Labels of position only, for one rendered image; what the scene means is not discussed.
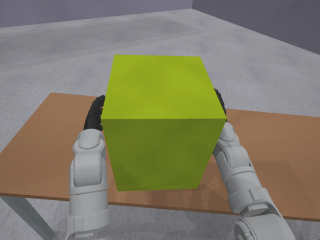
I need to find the left robot forearm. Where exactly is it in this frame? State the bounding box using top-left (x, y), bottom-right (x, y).
top-left (64, 129), bottom-right (112, 240)

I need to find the right robot forearm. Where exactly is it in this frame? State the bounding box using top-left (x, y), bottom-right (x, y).
top-left (212, 122), bottom-right (296, 240)

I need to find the right robot hand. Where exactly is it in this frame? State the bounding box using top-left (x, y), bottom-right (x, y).
top-left (214, 88), bottom-right (228, 122)

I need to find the table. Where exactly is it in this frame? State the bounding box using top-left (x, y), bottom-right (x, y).
top-left (0, 92), bottom-right (320, 240)

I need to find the right robot upper arm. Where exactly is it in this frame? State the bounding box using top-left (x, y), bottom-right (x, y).
top-left (234, 213), bottom-right (295, 240)

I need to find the left robot hand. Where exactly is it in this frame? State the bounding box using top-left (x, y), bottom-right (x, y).
top-left (83, 95), bottom-right (105, 131)

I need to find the carton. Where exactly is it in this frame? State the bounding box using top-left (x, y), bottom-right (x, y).
top-left (101, 54), bottom-right (227, 192)

